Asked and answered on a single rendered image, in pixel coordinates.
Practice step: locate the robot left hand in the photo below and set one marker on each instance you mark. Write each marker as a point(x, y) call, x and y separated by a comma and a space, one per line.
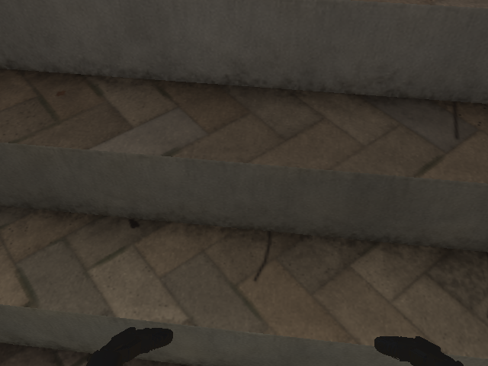
point(126, 345)

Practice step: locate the robot right hand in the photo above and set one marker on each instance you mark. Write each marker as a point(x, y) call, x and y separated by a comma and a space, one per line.
point(418, 351)

